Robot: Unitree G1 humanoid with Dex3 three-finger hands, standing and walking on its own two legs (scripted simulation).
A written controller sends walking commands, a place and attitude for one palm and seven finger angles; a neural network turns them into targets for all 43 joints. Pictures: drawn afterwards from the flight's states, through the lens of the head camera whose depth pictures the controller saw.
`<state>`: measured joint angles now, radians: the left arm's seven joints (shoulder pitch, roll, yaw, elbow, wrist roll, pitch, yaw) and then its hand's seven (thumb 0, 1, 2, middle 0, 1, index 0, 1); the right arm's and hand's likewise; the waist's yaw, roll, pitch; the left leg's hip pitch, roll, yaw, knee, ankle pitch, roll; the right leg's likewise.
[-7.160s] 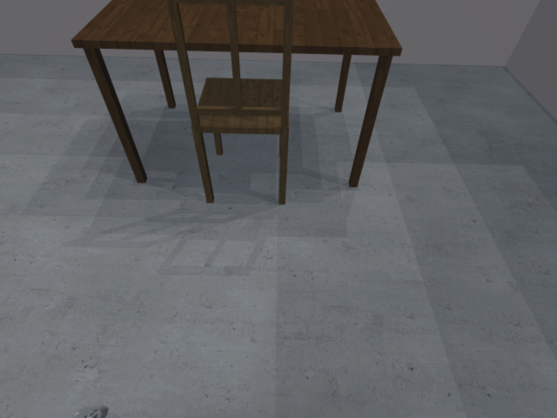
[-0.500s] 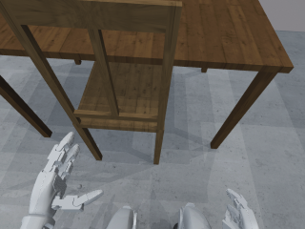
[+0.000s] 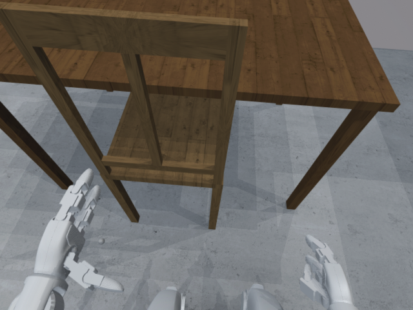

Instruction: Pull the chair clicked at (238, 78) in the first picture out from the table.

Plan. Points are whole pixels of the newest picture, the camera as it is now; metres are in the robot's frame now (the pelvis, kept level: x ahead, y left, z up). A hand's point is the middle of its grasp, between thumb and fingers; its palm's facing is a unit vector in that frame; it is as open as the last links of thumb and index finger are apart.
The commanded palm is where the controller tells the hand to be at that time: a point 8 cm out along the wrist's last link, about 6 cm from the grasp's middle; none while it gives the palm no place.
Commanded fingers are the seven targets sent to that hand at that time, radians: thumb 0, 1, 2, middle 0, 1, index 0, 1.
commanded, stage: raise the hand toward the chair's back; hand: left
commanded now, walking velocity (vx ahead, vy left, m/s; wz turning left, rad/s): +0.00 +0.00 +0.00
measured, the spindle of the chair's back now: (147, 121) +0.50 +0.17 +0.03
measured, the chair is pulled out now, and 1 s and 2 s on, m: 0.00 0.00 0.00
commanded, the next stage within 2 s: aim the fingers beside a spindle in 0.70 s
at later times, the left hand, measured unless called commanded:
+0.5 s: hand (96, 228) +0.24 +0.20 +0.05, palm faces -0.02 -1.00 -0.06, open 16.9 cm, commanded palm +0.22 +0.26 +0.05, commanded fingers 0.00 -0.50 0.30 -0.06 -0.08 -0.06 -0.08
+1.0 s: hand (99, 228) +0.25 +0.20 +0.04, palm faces -0.03 -1.00 -0.05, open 16.9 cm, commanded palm +0.23 +0.26 +0.05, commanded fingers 0.00 -0.50 0.30 -0.06 -0.08 -0.06 -0.08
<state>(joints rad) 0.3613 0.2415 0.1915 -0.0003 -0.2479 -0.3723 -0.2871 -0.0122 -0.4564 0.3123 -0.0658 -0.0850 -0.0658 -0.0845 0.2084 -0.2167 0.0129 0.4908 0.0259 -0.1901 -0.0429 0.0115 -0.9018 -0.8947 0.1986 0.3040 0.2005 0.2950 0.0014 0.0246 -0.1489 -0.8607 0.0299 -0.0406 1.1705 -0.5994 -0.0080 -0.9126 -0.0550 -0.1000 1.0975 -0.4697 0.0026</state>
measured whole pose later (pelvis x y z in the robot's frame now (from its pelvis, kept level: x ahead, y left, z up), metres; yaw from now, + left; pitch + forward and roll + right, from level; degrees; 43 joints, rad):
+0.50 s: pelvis +0.00 +0.00 +0.01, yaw +0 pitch +16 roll -2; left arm 0.28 0.26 0.24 0.11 -0.28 -0.40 -0.32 -0.02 -0.49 0.30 -0.06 -0.08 -0.06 -0.08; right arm 0.26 -0.25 -0.01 0.53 0.03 -0.20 -0.04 0.01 -0.90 -0.89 0.20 0.30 0.20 0.29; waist -0.02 0.02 -0.14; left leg -0.82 0.03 -0.02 1.11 -0.57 0.00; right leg -0.88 -0.05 -0.09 1.05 -0.44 0.01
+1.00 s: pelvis -0.01 +0.00 +0.00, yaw +0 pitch +16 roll -2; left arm 0.20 0.25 0.23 0.17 -0.27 -0.40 -0.34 -0.02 -0.50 0.30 -0.06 -0.08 -0.06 -0.08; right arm 0.24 -0.25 0.02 0.53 0.03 -0.22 -0.05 0.01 -0.90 -0.89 0.20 0.30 0.20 0.30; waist -0.01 0.02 -0.14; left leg -0.87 0.02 -0.03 1.15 -0.57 0.00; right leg -0.92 -0.06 -0.09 1.08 -0.44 0.01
